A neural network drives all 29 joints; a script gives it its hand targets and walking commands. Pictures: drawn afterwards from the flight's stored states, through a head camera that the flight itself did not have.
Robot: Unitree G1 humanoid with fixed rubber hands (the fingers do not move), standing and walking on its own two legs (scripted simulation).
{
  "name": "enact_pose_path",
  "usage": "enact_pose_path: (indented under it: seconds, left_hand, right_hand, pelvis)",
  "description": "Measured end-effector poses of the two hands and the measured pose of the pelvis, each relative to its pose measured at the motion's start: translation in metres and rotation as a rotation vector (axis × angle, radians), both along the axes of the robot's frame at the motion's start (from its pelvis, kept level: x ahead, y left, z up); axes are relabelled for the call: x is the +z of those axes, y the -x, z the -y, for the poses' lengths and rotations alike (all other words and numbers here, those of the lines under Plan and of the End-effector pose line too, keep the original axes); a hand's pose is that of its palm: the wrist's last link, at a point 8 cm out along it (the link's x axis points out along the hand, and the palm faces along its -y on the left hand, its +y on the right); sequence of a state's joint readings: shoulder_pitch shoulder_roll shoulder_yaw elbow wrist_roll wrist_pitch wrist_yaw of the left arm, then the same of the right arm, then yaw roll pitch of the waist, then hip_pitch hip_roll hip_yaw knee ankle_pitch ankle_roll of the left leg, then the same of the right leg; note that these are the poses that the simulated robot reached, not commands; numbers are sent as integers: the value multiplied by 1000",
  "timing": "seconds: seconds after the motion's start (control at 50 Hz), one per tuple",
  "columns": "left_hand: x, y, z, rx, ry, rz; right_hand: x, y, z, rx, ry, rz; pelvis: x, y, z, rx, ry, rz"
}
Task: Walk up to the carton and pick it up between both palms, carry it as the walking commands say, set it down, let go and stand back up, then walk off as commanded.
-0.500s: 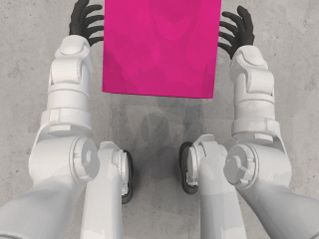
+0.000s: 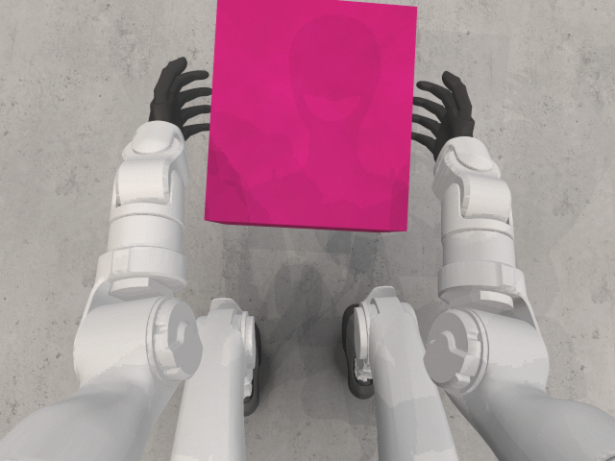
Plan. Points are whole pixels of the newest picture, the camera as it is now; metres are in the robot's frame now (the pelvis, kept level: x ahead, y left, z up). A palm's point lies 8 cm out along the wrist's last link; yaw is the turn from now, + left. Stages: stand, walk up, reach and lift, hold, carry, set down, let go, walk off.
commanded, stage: reach and lift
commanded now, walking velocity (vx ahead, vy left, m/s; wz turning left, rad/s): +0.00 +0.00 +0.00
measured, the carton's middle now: (309, 128) +0.53 -0.02 -0.15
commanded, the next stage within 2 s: none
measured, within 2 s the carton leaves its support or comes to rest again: neither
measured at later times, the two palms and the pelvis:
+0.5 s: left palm (142, 113) +0.48 +0.15 +0.01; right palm (486, 128) +0.46 -0.19 +0.01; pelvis +0.02 +0.00 +0.07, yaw +0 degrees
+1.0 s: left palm (97, 95) +0.46 +0.15 +0.09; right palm (539, 110) +0.44 -0.18 +0.09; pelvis +0.04 +0.00 +0.14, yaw +0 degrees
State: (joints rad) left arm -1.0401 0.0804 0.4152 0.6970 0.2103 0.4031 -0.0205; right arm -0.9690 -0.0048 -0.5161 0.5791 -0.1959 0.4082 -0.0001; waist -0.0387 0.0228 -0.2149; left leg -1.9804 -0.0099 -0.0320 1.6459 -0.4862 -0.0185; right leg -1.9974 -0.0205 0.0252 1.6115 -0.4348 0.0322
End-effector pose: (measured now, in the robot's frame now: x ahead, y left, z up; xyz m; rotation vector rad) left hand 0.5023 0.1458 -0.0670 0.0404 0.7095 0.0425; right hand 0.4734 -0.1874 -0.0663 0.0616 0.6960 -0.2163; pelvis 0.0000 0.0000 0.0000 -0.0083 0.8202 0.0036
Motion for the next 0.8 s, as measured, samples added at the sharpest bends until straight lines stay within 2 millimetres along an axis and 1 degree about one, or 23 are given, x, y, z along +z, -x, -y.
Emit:
enact_pose_path:
  seconds: [0.8]
  left_hand:
    - [125, 31, -2, 13, -6, -8]
  right_hand:
    - [127, 28, -3, -2, 2, 1]
  pelvis:
    - [108, -36, 0, -4, -3, 131]
